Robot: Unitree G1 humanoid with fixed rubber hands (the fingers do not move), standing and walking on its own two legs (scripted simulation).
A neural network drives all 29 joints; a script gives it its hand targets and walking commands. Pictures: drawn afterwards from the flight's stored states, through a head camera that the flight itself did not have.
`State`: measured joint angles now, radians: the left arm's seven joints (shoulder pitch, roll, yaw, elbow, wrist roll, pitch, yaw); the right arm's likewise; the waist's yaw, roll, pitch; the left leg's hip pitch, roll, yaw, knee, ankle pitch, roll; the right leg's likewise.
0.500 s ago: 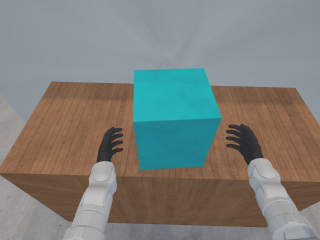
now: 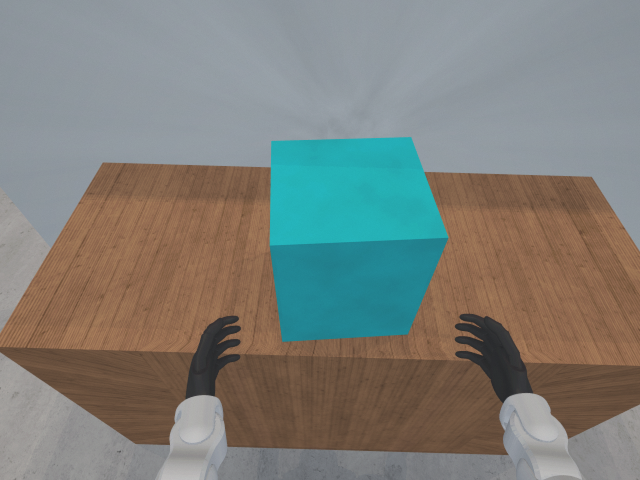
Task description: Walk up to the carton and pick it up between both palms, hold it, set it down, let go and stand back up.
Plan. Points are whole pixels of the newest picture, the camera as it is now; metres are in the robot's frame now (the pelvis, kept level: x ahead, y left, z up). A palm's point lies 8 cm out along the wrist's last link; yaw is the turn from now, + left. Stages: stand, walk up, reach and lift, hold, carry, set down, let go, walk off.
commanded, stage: set down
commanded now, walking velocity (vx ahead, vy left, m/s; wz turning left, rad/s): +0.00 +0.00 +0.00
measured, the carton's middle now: (343, 243) +0.46 -0.02 +0.00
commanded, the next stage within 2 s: let go in 1.24 s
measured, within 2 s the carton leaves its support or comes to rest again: neither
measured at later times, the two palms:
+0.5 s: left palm (171, 431) +0.20 +0.20 -0.06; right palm (496, 422) +0.21 -0.21 -0.06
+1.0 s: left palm (131, 476) +0.15 +0.24 -0.08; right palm (484, 459) +0.17 -0.20 -0.08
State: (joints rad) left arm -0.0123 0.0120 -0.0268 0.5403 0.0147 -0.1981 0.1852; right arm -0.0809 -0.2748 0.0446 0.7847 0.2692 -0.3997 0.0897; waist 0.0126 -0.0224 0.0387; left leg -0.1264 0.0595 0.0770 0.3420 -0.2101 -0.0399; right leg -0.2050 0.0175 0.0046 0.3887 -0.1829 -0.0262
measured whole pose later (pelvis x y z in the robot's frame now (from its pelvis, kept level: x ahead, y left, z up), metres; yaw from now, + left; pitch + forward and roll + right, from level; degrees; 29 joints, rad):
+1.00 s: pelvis +0.01 +0.02 +0.00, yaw +1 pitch -3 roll +0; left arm 0.23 0.16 -0.02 0.48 -0.01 0.08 0.04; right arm 0.19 -0.19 -0.03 0.70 0.02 -0.22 0.04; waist 0.02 0.01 0.08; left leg -0.05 0.04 0.07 0.35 -0.24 -0.01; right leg -0.09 0.00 0.00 0.33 -0.18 0.01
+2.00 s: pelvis +0.00 +0.02 -0.01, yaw +3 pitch -2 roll -1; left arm 0.28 0.23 0.03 0.69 0.02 -0.01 0.00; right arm 0.29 -0.24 -0.03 0.71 -0.01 -0.04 0.00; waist 0.01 0.01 -0.01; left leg -0.17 0.05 0.02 0.50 -0.30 -0.02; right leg -0.19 0.00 -0.04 0.45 -0.23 0.00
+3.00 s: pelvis -0.03 +0.03 -0.01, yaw +4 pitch -2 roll +0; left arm 0.37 0.24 -0.02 0.88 0.01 -0.02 0.01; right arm 0.42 -0.25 0.00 0.78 -0.01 -0.02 -0.01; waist 0.00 0.01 0.02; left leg -0.21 0.01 0.02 0.50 -0.25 0.00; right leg -0.23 -0.04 -0.04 0.48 -0.21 0.02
